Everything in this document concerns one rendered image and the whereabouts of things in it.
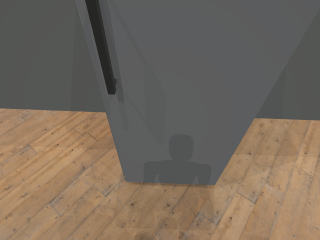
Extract handle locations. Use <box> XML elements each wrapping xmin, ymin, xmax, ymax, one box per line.
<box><xmin>85</xmin><ymin>0</ymin><xmax>117</xmax><ymax>95</ymax></box>

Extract fridge door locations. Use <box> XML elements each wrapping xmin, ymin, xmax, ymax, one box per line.
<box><xmin>75</xmin><ymin>0</ymin><xmax>320</xmax><ymax>185</ymax></box>

